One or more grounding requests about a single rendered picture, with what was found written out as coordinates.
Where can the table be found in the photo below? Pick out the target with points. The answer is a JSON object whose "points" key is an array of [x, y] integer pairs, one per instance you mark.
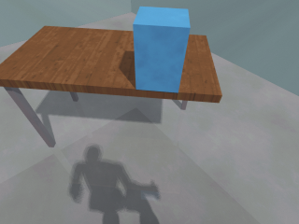
{"points": [[99, 61]]}

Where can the carton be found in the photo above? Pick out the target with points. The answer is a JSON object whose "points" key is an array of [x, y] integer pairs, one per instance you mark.
{"points": [[161, 37]]}

